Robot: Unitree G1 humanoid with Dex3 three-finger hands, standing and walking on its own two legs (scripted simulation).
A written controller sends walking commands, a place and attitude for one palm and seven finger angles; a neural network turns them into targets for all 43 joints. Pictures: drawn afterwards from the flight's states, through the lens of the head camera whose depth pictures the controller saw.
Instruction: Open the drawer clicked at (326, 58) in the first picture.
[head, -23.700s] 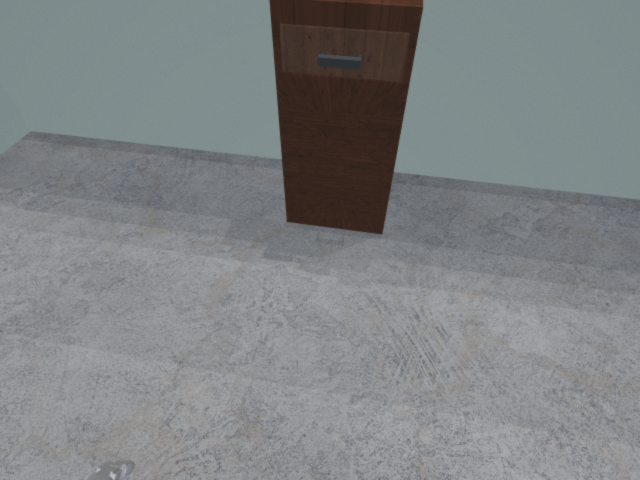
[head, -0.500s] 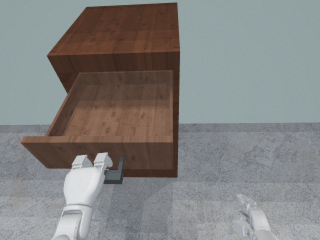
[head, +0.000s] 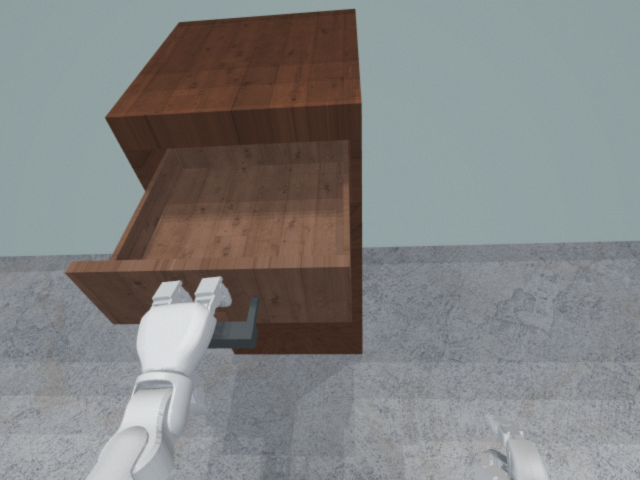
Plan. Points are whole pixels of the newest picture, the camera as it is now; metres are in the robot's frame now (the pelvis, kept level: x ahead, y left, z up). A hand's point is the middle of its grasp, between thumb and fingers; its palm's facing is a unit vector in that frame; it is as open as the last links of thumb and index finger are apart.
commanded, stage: lift the hand off the handle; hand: left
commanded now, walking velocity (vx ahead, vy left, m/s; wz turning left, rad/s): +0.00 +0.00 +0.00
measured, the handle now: (211, 319) +0.32 +0.20 +0.01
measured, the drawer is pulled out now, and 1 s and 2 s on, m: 0.28 0.28 0.28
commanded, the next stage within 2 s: draw the hand back to the body in 1.08 s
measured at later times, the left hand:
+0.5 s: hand (175, 320) +0.28 +0.21 +0.08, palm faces +0.07 -0.11 -0.99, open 13.5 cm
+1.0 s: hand (158, 276) +0.29 +0.20 +0.15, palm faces +0.15 -0.10 -0.98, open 13.9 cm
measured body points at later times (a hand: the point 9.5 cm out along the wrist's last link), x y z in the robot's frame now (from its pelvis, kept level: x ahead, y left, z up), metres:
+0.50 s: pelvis +0.02 +0.01 +0.02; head +0.02 -0.03 +0.46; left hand +0.27 +0.21 +0.13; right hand +0.25 -0.18 -0.08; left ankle -0.01 +0.12 -0.72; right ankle +0.04 -0.09 -0.72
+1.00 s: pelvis +0.03 +0.01 +0.02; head +0.02 -0.04 +0.47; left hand +0.27 +0.21 +0.21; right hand +0.27 -0.17 -0.08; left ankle -0.01 +0.12 -0.72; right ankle +0.04 -0.09 -0.72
